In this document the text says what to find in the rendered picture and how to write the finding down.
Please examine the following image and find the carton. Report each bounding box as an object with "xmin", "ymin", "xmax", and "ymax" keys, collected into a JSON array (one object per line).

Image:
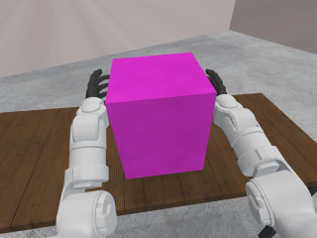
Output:
[{"xmin": 105, "ymin": 53, "xmax": 217, "ymax": 179}]

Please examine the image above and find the left robot upper arm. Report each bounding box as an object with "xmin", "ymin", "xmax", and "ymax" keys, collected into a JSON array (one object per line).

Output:
[{"xmin": 45, "ymin": 189, "xmax": 118, "ymax": 238}]

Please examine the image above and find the right robot forearm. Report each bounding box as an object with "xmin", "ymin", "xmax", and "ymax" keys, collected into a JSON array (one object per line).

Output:
[{"xmin": 213, "ymin": 94, "xmax": 315, "ymax": 210}]

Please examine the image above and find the left robot forearm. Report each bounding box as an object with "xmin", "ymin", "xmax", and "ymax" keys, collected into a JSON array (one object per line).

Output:
[{"xmin": 55, "ymin": 97, "xmax": 110, "ymax": 233}]

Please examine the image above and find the robot right hand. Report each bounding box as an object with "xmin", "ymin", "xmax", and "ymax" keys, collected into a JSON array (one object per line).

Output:
[{"xmin": 205, "ymin": 68, "xmax": 227, "ymax": 96}]

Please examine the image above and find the table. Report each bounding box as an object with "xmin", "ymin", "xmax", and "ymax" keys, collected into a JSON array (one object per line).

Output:
[{"xmin": 0, "ymin": 93, "xmax": 317, "ymax": 238}]

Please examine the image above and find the robot left hand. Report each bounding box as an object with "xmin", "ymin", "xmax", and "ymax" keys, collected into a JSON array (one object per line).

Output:
[{"xmin": 85, "ymin": 68, "xmax": 110, "ymax": 105}]

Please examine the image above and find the right robot upper arm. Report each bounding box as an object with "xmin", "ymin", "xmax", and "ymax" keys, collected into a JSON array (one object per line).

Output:
[{"xmin": 245, "ymin": 170, "xmax": 317, "ymax": 238}]

